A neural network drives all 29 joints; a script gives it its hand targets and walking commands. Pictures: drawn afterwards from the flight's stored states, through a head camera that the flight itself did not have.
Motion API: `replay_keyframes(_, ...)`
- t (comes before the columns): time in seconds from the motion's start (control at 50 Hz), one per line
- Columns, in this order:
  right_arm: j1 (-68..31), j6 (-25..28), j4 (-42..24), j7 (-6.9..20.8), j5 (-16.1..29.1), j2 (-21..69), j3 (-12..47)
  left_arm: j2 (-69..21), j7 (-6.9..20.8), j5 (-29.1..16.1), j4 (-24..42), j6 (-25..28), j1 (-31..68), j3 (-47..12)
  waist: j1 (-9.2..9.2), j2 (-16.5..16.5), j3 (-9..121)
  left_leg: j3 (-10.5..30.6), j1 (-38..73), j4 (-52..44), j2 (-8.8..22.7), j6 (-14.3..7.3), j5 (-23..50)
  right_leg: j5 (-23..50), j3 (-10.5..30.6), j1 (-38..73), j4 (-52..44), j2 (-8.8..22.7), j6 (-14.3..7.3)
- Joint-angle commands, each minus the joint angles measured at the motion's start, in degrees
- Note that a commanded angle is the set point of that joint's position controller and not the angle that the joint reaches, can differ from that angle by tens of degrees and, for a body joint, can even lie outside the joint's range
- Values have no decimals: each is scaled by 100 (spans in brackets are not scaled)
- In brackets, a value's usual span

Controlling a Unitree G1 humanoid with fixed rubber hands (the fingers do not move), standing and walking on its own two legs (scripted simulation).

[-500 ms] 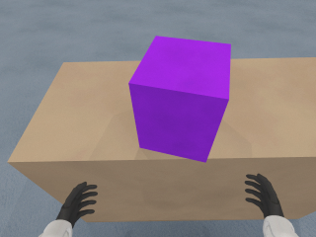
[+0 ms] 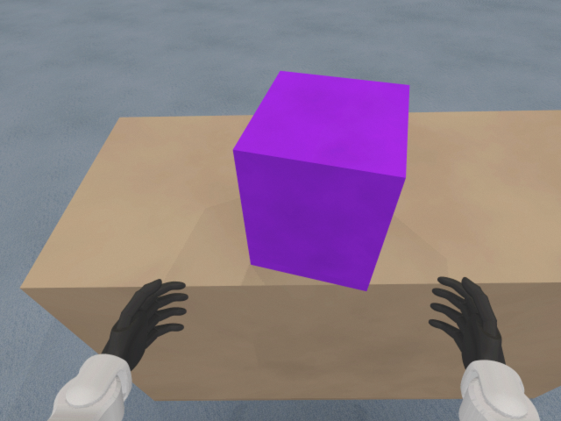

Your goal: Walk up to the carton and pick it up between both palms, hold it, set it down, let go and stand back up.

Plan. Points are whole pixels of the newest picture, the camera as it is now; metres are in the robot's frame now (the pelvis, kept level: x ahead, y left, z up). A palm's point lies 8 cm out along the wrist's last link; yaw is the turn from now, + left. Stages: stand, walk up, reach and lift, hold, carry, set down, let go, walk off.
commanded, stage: reach and lift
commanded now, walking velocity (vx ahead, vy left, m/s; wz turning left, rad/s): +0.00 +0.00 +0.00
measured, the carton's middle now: (323, 182) +0.43 -0.03 +0.10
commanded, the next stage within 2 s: none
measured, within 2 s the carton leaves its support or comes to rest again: neither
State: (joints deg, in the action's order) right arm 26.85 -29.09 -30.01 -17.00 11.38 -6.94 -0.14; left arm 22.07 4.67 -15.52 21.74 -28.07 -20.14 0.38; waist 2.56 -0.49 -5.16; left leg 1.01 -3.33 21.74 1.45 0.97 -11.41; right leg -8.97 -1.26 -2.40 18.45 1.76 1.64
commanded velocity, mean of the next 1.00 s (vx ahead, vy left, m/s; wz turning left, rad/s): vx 0.00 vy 0.00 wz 0.00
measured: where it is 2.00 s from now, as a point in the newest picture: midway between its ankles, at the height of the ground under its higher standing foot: outside the picture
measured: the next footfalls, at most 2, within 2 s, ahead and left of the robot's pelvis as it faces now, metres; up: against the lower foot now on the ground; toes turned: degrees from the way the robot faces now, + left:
none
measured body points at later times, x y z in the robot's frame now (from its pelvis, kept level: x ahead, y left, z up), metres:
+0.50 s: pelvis +0.01 +0.00 +0.00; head +0.00 +0.01 +0.45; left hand +0.27 +0.20 +0.12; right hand +0.24 -0.18 +0.11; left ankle +0.02 +0.13 -0.75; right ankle +0.02 -0.14 -0.75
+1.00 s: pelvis +0.01 +0.00 +0.00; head +0.01 +0.00 +0.45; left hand +0.34 +0.18 +0.16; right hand +0.30 -0.18 +0.13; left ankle +0.02 +0.13 -0.75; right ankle +0.02 -0.14 -0.75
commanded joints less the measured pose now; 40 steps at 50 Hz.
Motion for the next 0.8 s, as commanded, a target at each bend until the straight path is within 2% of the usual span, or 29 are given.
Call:
replay_keyframes(0.0,-400,155,-1606,-164,205,230,99,1426,92,-341,1803,236,908,1196,-2,-125,559,-485,-759,-874,121,-101,-108,207,612,350,-287,95,-126)
replay_keyframes(0.06,-453,123,-1786,-223,282,330,223,1420,119,-328,1842,225,1004,1233,11,-83,628,-448,-708,-843,108,-124,-28,287,638,396,-297,112,-124)
replay_keyframes(0.1,-640,81,-1812,-257,259,343,209,1413,149,-377,1793,169,1261,1188,-61,-1,676,-412,-809,-844,123,-133,-31,356,622,446,-264,94,-123)
replay_keyframes(0.22,-1434,-70,-1924,-315,283,121,44,1428,144,-403,1872,-141,1989,1217,-131,-172,810,-381,-893,-867,146,-117,-143,409,630,491,-174,67,-140)
replay_keyframes(0.26,-1580,-106,-1915,-325,329,73,22,1421,136,-416,1820,-263,2122,1250,-146,-108,902,-394,-868,-856,140,-123,-88,509,626,551,-151,62,-132)
replay_keyframes(0.38,-2226,-335,-1459,-360,424,-100,-72,1387,164,-299,1366,-662,2785,1446,-197,-68,963,-484,-758,-831,94,-96,-8,594,605,543,-175,56,-89)
replay_keyframes(0.52,-3256,-455,-1121,-445,552,-396,-326,1348,218,-239,898,-1138,3698,1461,-390,65,1213,-520,-730,-750,29,-79,229,1017,538,700,-124,20,-21)
replay_keyframes(0.66,-4114,-501,-676,-532,619,-597,-468,1355,221,-153,248,-1506,4453,1526,-439,300,1381,-578,-714,-691,-58,-101,333,1286,500,805,-81,4,50)
replay_keyframes(0.7,-4224,-506,-607,-543,715,-626,-458,1320,194,-86,341,-1571,4580,1563,-422,229,1487,-569,-614,-643,-61,-74,530,1438,486,834,-43,-30,49)
replay_keyframes(0.72,-4396,-531,-502,-546,691,-679,-529,1306,194,-67,234,-1625,4768,1546,-476,233,1474,-593,-595,-648,-73,-63,508,1414,469,829,-52,-39,50)
replay_keyframes(0.78,-4835,-572,-286,-540,752,-779,-523,1403,170,-33,20,-1707,5218,1562,-483,211,1507,-557,-699,-636,-75,-44,523,1469,437,849,5,-54,38)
